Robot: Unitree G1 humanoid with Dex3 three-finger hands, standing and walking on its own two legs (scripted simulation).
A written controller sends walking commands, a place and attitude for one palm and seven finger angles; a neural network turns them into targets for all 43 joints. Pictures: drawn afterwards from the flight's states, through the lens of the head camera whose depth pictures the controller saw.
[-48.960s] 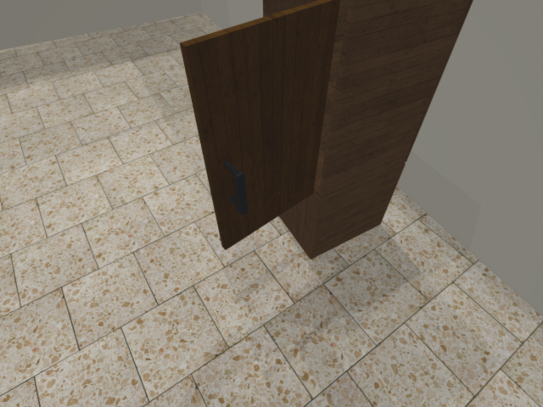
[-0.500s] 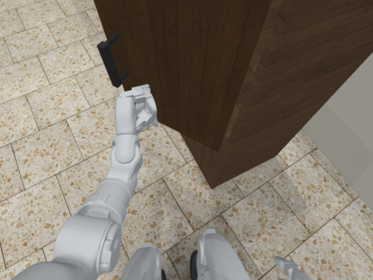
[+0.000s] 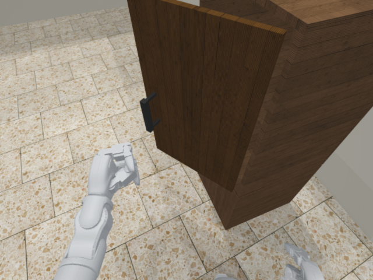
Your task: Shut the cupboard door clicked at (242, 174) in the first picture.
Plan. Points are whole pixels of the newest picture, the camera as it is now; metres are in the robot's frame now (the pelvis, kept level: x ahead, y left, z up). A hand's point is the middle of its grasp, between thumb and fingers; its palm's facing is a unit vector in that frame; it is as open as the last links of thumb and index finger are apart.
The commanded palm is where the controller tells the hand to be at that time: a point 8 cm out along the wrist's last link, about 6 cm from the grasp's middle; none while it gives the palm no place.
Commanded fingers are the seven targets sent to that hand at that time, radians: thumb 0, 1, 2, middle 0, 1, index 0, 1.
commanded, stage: draw the hand back to the body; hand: left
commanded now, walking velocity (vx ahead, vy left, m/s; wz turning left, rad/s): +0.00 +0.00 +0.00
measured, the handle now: (151, 112) +0.61 +0.13 -0.05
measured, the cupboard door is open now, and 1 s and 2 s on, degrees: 34 34 34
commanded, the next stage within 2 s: step back with the hand held close in 1.06 s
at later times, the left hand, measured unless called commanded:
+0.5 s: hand (32, 185) +0.25 +0.25 +0.16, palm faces +0.31 -0.89 -0.33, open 4.7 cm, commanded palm +0.20 +0.29 +0.18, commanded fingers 0.00 0.90 0.90 -0.42 -0.54 -0.42 -0.54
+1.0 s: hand out of the picture +0.20 +0.29 +0.20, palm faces +0.46 -0.81 -0.38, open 7.4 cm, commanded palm +0.15 +0.33 +0.22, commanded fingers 0.00 0.90 0.90 -0.20 -0.30 -0.20 -0.30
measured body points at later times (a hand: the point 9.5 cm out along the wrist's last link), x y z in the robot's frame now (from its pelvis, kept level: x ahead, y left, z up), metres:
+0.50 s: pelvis +0.03 +0.02 +0.04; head +0.01 +0.00 +0.49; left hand +0.22 +0.29 +0.18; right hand +0.23 -0.18 -0.04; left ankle -0.02 +0.10 -0.70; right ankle +0.03 -0.08 -0.70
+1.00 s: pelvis +0.02 +0.03 +0.04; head -0.01 +0.00 +0.49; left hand +0.17 +0.33 +0.22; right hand +0.20 -0.20 -0.04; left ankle -0.02 +0.10 -0.70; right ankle +0.03 -0.08 -0.70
